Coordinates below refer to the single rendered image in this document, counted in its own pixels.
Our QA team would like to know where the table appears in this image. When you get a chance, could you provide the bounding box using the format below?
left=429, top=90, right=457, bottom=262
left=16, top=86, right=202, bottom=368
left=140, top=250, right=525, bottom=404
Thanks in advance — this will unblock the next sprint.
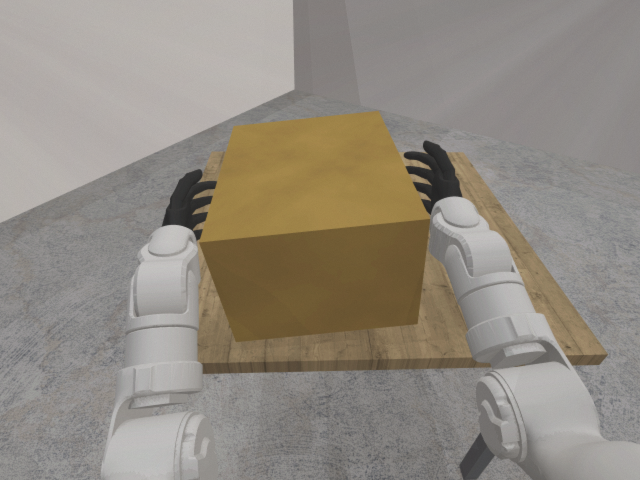
left=192, top=151, right=608, bottom=480

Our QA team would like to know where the left robot hand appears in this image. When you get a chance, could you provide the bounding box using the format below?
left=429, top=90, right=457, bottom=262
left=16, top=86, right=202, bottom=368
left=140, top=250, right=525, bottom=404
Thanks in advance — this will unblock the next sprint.
left=162, top=169, right=217, bottom=240

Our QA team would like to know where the right robot forearm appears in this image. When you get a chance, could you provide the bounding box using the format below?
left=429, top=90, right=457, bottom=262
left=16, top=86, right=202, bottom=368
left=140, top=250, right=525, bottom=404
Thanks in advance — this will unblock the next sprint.
left=428, top=197, right=600, bottom=432

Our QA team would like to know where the left robot forearm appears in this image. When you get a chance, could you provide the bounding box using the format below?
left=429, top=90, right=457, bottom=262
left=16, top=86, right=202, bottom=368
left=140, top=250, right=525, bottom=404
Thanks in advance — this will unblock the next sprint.
left=100, top=225, right=203, bottom=480

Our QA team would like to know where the right robot hand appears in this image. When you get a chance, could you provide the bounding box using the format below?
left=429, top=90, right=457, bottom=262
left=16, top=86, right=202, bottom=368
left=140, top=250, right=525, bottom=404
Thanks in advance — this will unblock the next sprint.
left=404, top=140, right=463, bottom=215

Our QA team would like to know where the left robot upper arm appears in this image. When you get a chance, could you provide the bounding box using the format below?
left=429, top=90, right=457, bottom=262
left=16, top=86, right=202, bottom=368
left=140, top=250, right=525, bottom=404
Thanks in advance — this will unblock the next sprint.
left=103, top=411, right=218, bottom=480

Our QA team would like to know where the right robot upper arm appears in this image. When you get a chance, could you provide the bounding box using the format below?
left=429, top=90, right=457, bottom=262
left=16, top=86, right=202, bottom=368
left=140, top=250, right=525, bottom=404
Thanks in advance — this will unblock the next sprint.
left=476, top=361, right=640, bottom=480

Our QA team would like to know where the carton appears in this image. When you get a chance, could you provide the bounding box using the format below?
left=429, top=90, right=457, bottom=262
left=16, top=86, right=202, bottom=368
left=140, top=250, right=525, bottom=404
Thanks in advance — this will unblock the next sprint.
left=199, top=111, right=430, bottom=342

